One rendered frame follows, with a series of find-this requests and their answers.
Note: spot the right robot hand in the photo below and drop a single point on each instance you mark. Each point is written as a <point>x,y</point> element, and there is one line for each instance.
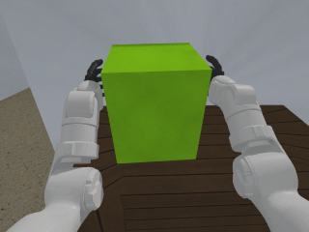
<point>217,70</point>

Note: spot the left robot upper arm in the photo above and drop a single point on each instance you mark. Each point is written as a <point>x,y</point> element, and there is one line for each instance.
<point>71,194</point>

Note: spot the right robot forearm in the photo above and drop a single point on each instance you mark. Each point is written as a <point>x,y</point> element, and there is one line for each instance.
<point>249,132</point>

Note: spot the carton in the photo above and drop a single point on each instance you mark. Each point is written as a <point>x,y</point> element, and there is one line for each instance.
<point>156,95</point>

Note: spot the right robot upper arm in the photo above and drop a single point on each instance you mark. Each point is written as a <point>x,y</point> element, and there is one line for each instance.
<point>268,179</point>

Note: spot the left robot forearm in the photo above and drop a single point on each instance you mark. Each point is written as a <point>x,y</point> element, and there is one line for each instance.
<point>79,132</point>

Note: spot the pedestal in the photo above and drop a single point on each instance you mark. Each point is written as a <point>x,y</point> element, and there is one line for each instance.
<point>189,195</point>

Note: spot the left robot hand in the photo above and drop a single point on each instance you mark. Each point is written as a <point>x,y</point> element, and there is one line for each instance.
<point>92,73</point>

